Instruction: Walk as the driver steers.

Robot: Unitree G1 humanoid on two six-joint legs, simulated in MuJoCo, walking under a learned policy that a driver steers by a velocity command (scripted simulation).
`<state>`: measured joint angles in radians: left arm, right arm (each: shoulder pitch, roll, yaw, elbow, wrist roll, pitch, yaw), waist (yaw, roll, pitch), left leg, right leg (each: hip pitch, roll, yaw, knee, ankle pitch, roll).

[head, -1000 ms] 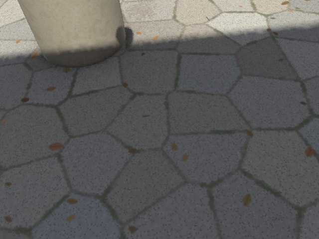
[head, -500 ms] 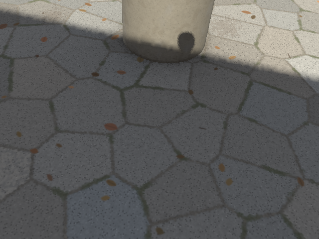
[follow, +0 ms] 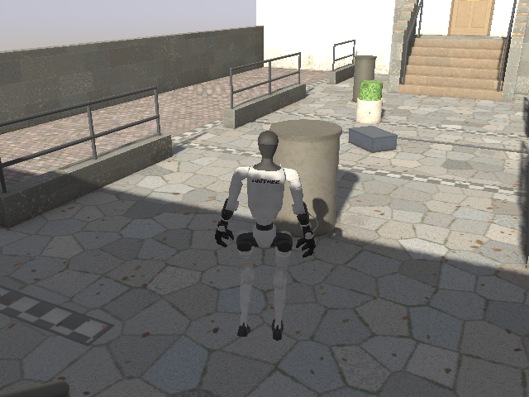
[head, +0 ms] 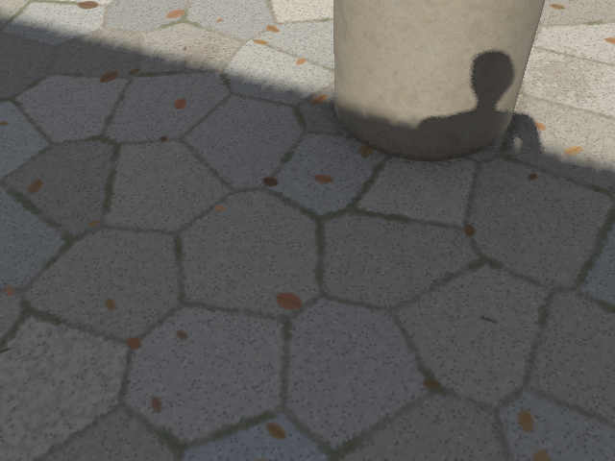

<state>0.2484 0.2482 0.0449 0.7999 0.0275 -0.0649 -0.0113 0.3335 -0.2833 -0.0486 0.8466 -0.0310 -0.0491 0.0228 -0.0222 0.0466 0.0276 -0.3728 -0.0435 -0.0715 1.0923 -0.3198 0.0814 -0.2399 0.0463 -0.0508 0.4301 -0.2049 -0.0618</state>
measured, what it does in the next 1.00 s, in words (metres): walks ahead, turning right: left foot, then right foot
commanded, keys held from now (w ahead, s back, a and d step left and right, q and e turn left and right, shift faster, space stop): w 0.22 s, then w+e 0.78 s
